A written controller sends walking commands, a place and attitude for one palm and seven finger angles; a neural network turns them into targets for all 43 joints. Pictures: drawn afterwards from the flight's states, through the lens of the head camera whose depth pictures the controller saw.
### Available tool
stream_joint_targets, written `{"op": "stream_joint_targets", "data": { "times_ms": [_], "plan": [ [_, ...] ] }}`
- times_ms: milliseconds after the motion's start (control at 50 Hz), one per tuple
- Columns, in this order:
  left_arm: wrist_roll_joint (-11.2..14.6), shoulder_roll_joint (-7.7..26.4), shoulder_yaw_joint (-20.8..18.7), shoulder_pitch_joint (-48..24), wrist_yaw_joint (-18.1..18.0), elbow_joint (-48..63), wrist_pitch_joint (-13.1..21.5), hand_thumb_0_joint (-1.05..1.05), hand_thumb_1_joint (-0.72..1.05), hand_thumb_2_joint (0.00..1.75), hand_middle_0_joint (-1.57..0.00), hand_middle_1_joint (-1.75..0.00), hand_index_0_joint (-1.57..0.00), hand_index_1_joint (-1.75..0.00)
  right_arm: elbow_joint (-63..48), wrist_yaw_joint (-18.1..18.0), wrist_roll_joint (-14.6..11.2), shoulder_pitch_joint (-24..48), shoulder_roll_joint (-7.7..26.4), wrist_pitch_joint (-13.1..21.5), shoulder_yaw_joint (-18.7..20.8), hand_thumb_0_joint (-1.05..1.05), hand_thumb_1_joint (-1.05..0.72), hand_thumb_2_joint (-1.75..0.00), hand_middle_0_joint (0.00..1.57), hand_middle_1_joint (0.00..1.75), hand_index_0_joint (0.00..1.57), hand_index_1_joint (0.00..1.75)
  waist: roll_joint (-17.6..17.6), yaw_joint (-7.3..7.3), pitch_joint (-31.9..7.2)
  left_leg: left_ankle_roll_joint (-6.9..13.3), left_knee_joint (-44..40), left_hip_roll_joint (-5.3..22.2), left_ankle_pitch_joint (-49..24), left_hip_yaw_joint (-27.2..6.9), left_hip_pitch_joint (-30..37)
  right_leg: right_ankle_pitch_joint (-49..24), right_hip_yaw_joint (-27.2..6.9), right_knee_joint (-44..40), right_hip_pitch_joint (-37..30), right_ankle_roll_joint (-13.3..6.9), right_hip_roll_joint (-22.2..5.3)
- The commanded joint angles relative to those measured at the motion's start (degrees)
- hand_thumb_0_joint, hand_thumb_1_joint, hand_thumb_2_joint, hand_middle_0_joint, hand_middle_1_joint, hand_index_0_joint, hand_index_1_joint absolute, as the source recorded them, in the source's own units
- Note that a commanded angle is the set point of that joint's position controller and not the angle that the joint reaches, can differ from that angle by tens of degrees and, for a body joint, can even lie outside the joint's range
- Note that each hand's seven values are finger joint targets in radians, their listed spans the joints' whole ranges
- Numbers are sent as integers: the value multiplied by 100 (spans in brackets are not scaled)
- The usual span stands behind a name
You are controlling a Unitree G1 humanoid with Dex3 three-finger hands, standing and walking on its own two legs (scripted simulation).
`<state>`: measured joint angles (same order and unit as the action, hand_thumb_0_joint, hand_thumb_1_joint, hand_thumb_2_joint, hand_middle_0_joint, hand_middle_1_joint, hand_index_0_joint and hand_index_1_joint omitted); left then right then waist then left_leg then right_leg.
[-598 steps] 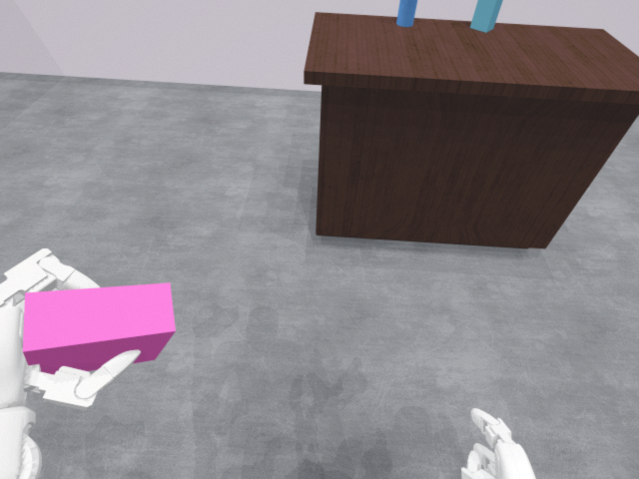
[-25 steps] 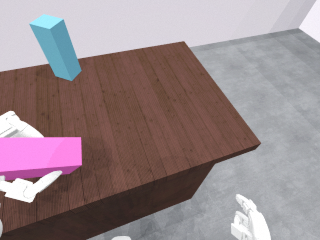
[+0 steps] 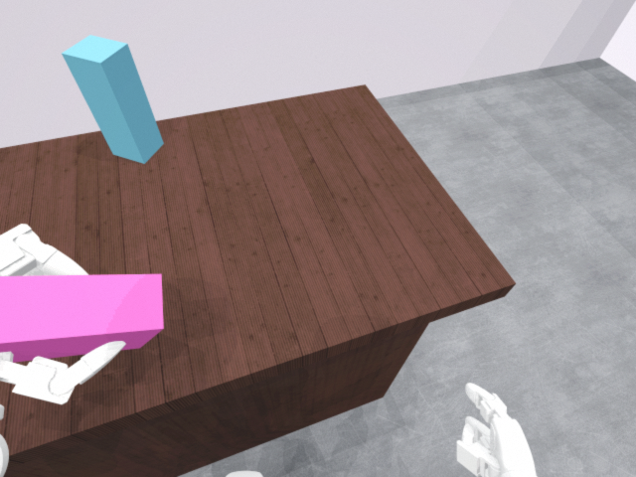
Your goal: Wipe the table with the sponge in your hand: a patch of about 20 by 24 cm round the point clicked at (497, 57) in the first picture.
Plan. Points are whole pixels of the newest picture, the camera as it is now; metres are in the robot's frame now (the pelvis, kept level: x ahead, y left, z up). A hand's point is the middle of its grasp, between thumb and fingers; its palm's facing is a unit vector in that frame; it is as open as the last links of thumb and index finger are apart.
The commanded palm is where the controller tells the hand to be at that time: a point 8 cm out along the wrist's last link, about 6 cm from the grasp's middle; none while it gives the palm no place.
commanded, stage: shuffle to correct the standing spot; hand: left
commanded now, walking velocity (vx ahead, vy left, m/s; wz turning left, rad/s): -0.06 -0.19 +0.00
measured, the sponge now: (104, 317) +0.23 +0.21 +0.15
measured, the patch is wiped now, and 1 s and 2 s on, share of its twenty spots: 0.00 0.00 0.00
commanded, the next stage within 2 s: none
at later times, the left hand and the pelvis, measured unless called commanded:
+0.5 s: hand (56, 311) +0.22 +0.25 +0.17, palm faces +0.30 -0.84 -0.46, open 9.1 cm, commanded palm +0.16 +0.29 +0.18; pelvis +0.00 +0.01 +0.00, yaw +0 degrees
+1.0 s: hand (44, 315) +0.22 +0.26 +0.17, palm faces +0.33 -0.84 -0.43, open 9.1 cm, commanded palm +0.16 +0.29 +0.18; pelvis +0.00 +0.01 +0.00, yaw +0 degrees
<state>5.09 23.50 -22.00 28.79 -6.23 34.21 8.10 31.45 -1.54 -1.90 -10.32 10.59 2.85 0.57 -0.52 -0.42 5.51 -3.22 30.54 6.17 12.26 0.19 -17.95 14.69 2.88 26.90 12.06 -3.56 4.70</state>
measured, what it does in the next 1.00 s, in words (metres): stands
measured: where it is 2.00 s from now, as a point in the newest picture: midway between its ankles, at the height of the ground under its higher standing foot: outside the picture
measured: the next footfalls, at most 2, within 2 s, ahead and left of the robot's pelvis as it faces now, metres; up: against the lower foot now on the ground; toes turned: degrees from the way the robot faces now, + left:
none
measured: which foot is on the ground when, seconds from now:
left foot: down 0.00-1.00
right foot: down 0.00-1.00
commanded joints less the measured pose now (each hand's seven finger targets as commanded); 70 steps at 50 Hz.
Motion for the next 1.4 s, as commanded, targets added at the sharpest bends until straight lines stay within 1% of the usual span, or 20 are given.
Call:
{"op": "stream_joint_targets", "data": {
  "times_ms": [0, 100, 140, 200, 220, 360, 400, 420, 500, 600, 620, 700, 740, 840, 900, 940, 1020, 1200, 1220, 1380],
  "plan": [
    [48, 938, -655, -316, -101, 1097, 334, 0, 10, 130, -120, -160, -120, -160, -889, -22, 6, 364, 740, 261, 301, 0, -90, -90, 20, 30, 20, 30, -241, 66, -930, 479, -193, 488, 101, -328, 447, -797, -792, -495, 133, 68, -935],
    [71, 939, -653, -359, -132, 1159, 304, 0, 10, 130, -120, -160, -120, -160, -889, -26, 1, 353, 706, 259, 309, 0, -90, -90, 20, 30, 20, 30, 38, 98, -1011, 458, 105, 275, 200, -245, 582, -770, -1034, -577, 314, -77, -1139],
    [87, 948, -670, -205, -162, 1199, 312, 0, 10, 130, -120, -160, -120, -160, -868, -37, 16, 393, 682, 246, 257, 0, -90, -90, 20, 30, 20, 30, -176, 94, -1107, 510, 5, 325, -73, -308, 718, -876, -940, -518, 298, -53, -1100],
    [77, 1052, -777, -205, -157, 1336, 329, 0, 10, 130, -120, -160, -120, -160, -888, -35, 18, 392, 701, 261, 302, 0, -90, -90, 20, 30, 20, 30, -170, 74, -1121, 498, 68, 367, -446, -345, 624, -1164, -896, -436, 149, -23, -1096],
    [82, 1074, -801, -72, -182, 1371, 331, 0, 10, 130, -120, -160, -120, -160, -865, -39, -12, 468, 673, 268, 267, 0, -90, -90, 20, 30, 20, 30, -401, 89, -1203, 519, -35, 387, -658, -372, 814, -1258, -879, -394, 182, -15, -1050],
    [63, 1067, -848, 71, -137, 1262, 344, 0, 10, 130, -120, -160, -120, -160, -883, -42, 6, 339, 748, 273, 312, 0, -90, -90, 20, 30, 20, 30, -544, 45, -1267, 541, -221, 636, -1351, -508, 700, -1431, -514, -275, -195, 169, -861],
    [66, 1045, -840, 81, -121, 1172, 334, 0, 10, 130, -120, -160, -120, -160, -873, -42, 2, 313, 740, 283, 316, 0, -90, -90, 20, 30, 20, 30, -423, 45, -1231, 519, -190, 612, -1144, -485, 607, -1368, -539, -360, -237, 165, -886],
    [78, 980, -770, 169, -140, 1164, 317, 0, 10, 130, -120, -160, -120, -160, -860, -40, -28, 390, 713, 295, 280, 0, -90, -90, 20, 30, 20, 30, -561, 73, -1252, 521, -268, 564, -1101, -452, 733, -1354, -576, -375, -161, 139, -874],
    [68, 987, -745, -10, -126, 1153, 314, 0, 10, 130, -120, -160, -120, -160, -869, -46, -3, 314, 734, 300, 314, 0, -90, -90, 20, 30, 20, 30, -262, 70, -1126, 485, -164, 470, -424, -391, 592, -1135, -698, -506, -32, 95, -970],
    [63, 974, -691, -201, -167, 1151, 286, 0, 10, 130, -120, -160, -120, -160, -847, -65, 13, 354, 709, 305, 287, 0, -90, -90, 20, 30, 20, 30, -102, 85, -1046, 470, -101, 357, -157, -348, 596, -1004, -817, -602, 102, 35, -1070],
    [68, 957, -661, -159, -197, 1187, 281, 0, 10, 130, -120, -160, -120, -160, -816, -68, -30, 420, 679, 311, 257, 0, -90, -90, 20, 30, 20, 30, -209, 113, -1111, 481, -162, 337, -245, -344, 803, -1070, -854, -594, 181, 4, -1057],
    [38, 921, -599, -414, -198, 1223, 306, 0, 10, 130, -120, -160, -120, -160, -853, -68, 5, 425, 698, 314, 256, 0, -90, -90, 20, 30, 20, 30, -398, 82, -837, 506, -416, 425, 301, -501, 493, -569, -781, -610, 214, 60, -976],
    [28, 887, -576, -357, -227, 1197, 325, 0, 10, 130, -120, -160, -120, -160, -845, -76, 9, 474, 664, 310, 196, 0, -90, -90, 20, 30, 20, 30, -692, 80, -849, 567, -720, 515, 571, -606, 463, -310, -622, -572, 160, 138, -854],
    [5, 824, -569, -242, -200, 1120, 329, 0, 10, 130, -120, -160, -120, -160, -862, -44, 12, 417, 684, 311, 202, 0, -90, -90, 20, 30, 20, 30, -780, 70, -1001, 599, -878, 640, 348, -705, 445, -449, -384, -446, -114, 225, -726],
    [3, 854, -608, -231, -167, 1060, 303, 0, 10, 130, -120, -160, -120, -160, -876, -22, 4, 367, 709, 320, 259, 0, -90, -90, 20, 30, 20, 30, -499, 64, -1028, 544, -694, 590, 228, -623, 432, -598, -443, -511, -137, 183, -782],
    [23, 812, -589, -76, -167, 1035, 298, 0, 10, 130, -120, -160, -120, -160, -859, -25, 9, 353, 703, 307, 228, 0, -90, -90, 20, 30, 20, 30, -525, 77, -1172, 559, -666, 575, 3, -593, 583, -730, -376, -495, -163, 193, -759],
    [49, 919, -643, -80, -171, 1127, 268, 0, 10, 130, -120, -160, -120, -160, -844, -25, -25, 420, 675, 318, 235, 0, -90, -90, 20, 30, 20, 30, -362, 95, -1241, 510, -397, 475, -512, -455, 796, -1133, -547, -537, -73, 109, -870],
    [56, 1004, -722, -168, -191, 1136, 266, 0, 10, 130, -120, -160, -120, -160, -822, -52, 6, 376, 698, 276, 277, 0, -90, -90, 20, 30, 20, 30, -262, 77, -1137, 489, -141, 414, -567, -426, 636, -1201, -641, -518, -43, 56, -1014],
    [76, 938, -657, -37, -210, 1108, 244, 0, 10, 130, -120, -160, -120, -160, -801, -51, -35, 426, 678, 269, 246, 0, -90, -90, 20, 30, 20, 30, -383, 113, -1188, 483, -169, 370, -655, -414, 786, -1271, -696, -504, 14, 8, -1014],
    [76, 983, -710, -150, -164, 1196, 258, 0, 10, 130, -120, -160, -120, -160, -886, -26, -18, 399, 746, 170, 299, 0, -90, -90, 20, 30, 20, 30, -289, 74, -1230, 488, 76, 533, -1088, -410, 682, -1605, -749, -322, -18, 25, -1018]
  ]
}}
